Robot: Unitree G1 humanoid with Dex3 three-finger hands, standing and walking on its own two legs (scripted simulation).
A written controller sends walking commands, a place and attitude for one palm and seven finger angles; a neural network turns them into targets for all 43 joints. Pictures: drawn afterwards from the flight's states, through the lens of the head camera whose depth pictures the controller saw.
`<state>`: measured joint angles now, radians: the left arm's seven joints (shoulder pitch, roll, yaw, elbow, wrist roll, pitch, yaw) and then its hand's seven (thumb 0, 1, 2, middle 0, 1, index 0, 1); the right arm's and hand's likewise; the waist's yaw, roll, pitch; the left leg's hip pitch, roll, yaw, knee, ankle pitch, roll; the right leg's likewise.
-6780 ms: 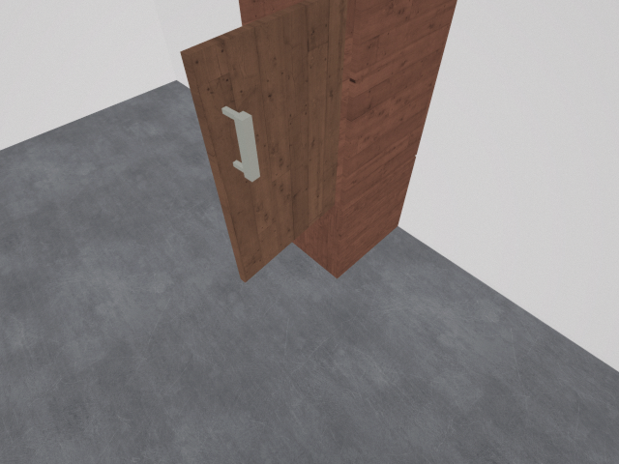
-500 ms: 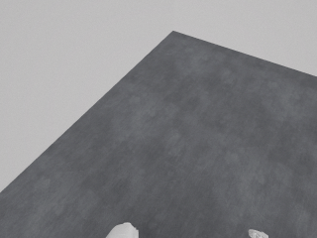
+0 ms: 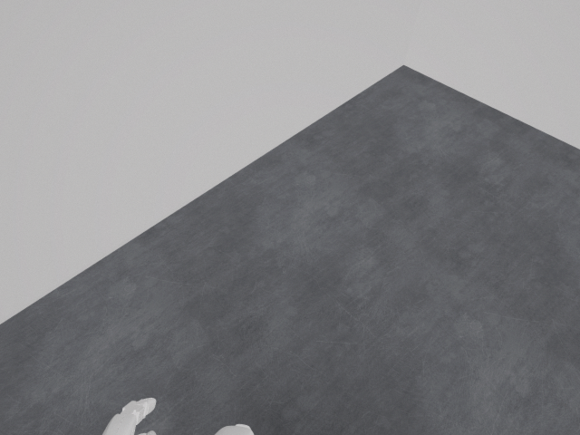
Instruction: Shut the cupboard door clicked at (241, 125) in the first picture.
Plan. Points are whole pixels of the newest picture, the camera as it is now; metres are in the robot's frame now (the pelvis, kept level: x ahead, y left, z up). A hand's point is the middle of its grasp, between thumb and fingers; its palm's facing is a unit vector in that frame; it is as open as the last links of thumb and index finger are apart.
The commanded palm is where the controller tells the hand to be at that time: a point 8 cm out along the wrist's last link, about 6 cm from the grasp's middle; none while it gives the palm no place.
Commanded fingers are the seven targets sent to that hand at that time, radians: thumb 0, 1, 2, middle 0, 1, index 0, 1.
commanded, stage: walk to a spot facing it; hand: left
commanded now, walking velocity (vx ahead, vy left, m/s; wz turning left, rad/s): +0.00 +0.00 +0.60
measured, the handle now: out of the picture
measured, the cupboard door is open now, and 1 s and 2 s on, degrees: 95 95 95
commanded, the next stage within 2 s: none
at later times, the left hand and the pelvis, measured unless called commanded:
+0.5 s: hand out of the picture -0.02 +0.24 -0.18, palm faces +0.35 -0.90 -0.25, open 7.4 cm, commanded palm none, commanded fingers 0.00 0.90 0.90 -0.20 -0.30 -0.20 -0.30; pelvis +0.00 +0.01 +0.00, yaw +19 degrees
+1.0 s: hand out of the picture -0.03 +0.16 -0.14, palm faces +0.58 -0.77 -0.25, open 7.4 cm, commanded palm none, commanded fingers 0.00 0.90 0.90 -0.20 -0.30 -0.20 -0.30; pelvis +0.02 -0.04 +0.02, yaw +38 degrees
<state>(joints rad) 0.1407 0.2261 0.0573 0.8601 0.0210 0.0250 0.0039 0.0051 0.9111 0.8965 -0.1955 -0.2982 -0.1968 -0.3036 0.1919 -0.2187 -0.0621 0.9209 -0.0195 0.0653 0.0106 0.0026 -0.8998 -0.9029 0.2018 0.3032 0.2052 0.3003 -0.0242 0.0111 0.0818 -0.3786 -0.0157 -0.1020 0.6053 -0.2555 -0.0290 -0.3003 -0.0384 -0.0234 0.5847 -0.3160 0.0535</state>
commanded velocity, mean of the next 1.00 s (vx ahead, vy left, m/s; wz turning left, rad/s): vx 0.00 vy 0.00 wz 0.60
